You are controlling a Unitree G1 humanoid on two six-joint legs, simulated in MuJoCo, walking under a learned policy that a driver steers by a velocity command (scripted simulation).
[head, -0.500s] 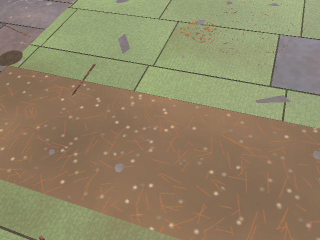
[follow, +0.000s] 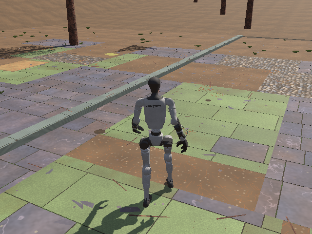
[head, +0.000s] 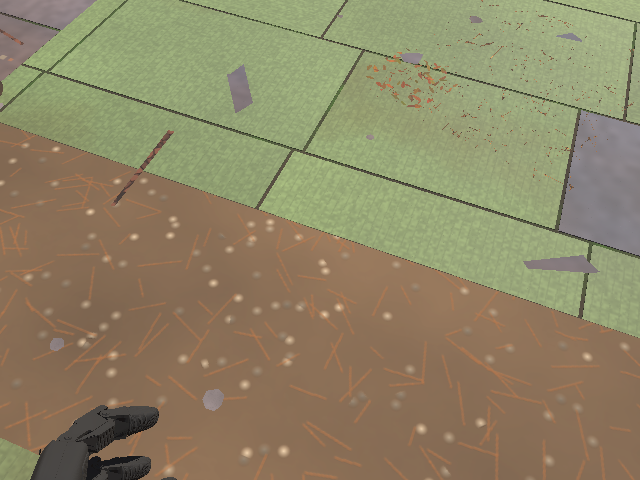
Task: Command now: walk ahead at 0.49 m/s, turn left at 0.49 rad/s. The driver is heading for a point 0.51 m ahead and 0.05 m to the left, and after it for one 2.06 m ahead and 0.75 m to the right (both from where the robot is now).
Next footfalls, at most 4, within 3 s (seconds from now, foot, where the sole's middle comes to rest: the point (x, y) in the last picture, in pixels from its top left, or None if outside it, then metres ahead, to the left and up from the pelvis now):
0.10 right None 0.24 -0.13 -0.78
0.60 left None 0.43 0.21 -0.78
1.16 right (247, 333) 0.79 0.08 -0.78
1.62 left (168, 241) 1.07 0.28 -0.78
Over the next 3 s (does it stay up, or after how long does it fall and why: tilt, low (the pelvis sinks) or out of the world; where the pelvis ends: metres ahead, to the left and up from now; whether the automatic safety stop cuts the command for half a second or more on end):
stays up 1.22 -0.08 -0.03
